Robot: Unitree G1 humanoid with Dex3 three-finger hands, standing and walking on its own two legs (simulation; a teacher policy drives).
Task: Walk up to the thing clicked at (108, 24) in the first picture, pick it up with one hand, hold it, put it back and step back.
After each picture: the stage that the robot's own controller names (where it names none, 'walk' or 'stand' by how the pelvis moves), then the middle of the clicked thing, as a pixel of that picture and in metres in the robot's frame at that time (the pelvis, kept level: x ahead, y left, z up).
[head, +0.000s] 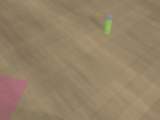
stand; (108, 24) +1.63 -0.29 -0.66
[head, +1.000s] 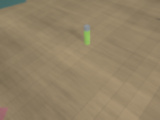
walk; (87, 34) +1.53 +0.07 -0.63
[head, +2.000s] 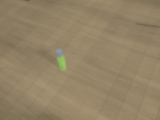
walk; (61, 59) +1.00 +0.29 -0.65
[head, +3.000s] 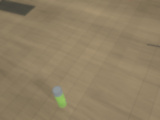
walk; (60, 97) +0.61 +0.27 -0.65
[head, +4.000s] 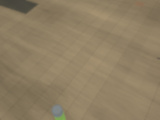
stand; (59, 116) +0.43 +0.21 -0.63
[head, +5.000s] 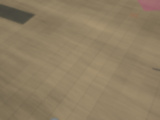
stand; out of the picture +0.39 +0.21 -0.66
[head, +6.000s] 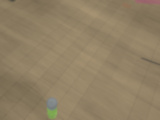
walk; (52, 108) +0.46 +0.14 -0.65
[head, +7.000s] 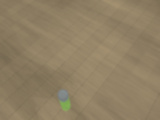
walk; (64, 100) +0.47 +0.17 -0.61
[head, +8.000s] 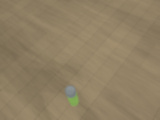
stand; (72, 96) +0.47 +0.14 -0.61
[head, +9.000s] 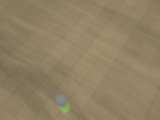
walk; (63, 104) +0.38 +0.17 -0.61
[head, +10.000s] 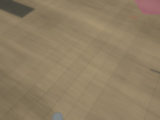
walk; out of the picture +0.41 +0.14 -0.64
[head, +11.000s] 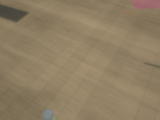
walk; out of the picture +0.44 +0.25 -0.64
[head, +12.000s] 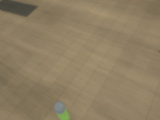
walk; (62, 113) +0.45 +0.24 -0.62
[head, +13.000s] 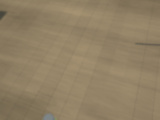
stand; out of the picture +0.36 +0.27 -0.65
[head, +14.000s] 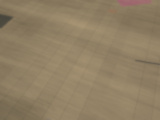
stand; out of the picture +0.37 +0.24 -0.66
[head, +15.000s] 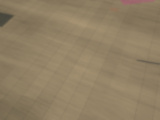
stand; out of the picture +0.36 +0.24 -0.66
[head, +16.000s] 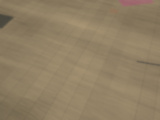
go down; out of the picture +0.35 +0.23 -0.66
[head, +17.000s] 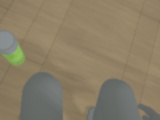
go down; (11, 51) +0.42 +0.30 -0.25
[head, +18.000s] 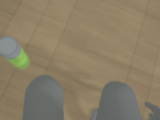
approach; (16, 55) +0.41 +0.30 -0.26
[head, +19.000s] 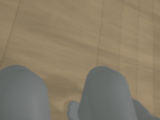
close in; out of the picture +0.38 +0.34 -0.15
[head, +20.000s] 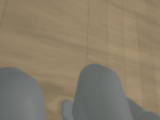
close; out of the picture +0.38 +0.34 -0.15
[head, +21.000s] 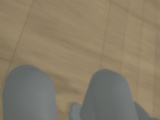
lift; out of the picture +0.31 +0.30 -0.14
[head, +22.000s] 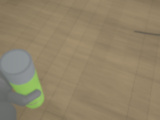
lift; (27, 84) +0.31 +0.18 +0.04
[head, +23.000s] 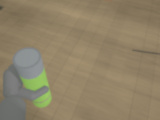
hold; (36, 82) +0.33 +0.17 +0.04
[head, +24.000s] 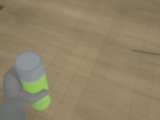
hold; (35, 85) +0.32 +0.17 +0.03
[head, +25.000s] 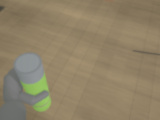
hold; (36, 86) +0.32 +0.17 +0.03
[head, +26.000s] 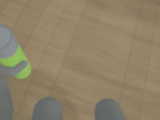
crouch; (12, 57) +0.40 +0.24 -0.04
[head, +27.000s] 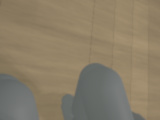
lower; out of the picture +0.40 +0.34 -0.17
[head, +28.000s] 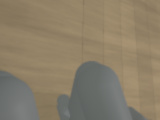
lower; out of the picture +0.40 +0.35 -0.16
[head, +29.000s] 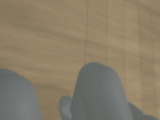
lower; out of the picture +0.38 +0.35 -0.16
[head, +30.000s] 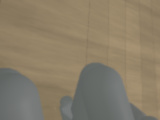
lower; out of the picture +0.37 +0.34 -0.16
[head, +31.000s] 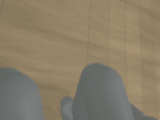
loosen; out of the picture +0.37 +0.34 -0.16
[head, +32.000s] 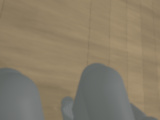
withdraw; out of the picture +0.37 +0.34 -0.16
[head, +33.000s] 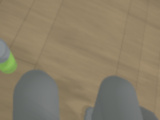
walk; (2, 58) +0.38 +0.31 -0.21
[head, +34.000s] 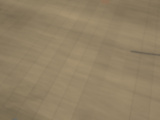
stand; out of the picture +0.33 +0.23 -0.58
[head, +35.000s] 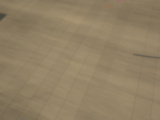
stand; out of the picture +0.35 +0.25 -0.60
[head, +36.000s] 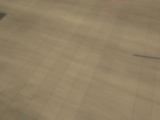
stand; out of the picture +0.34 +0.23 -0.60
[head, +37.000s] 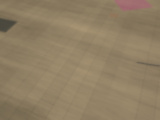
stand; out of the picture +0.37 +0.22 -0.65
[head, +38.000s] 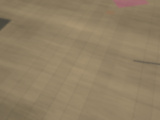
stand; out of the picture +0.34 +0.23 -0.66
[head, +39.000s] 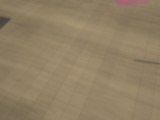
stand; out of the picture +0.34 +0.23 -0.66
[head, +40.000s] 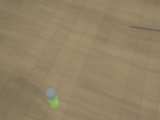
walk; (52, 98) +0.46 +0.19 -0.64
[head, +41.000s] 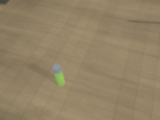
walk; (58, 75) +0.75 +0.28 -0.63
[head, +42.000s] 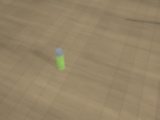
stand; (60, 59) +0.98 +0.25 -0.64
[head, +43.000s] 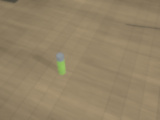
stand; (61, 64) +0.97 +0.23 -0.66
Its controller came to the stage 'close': yes
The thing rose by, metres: 0.67
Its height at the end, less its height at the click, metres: +0.00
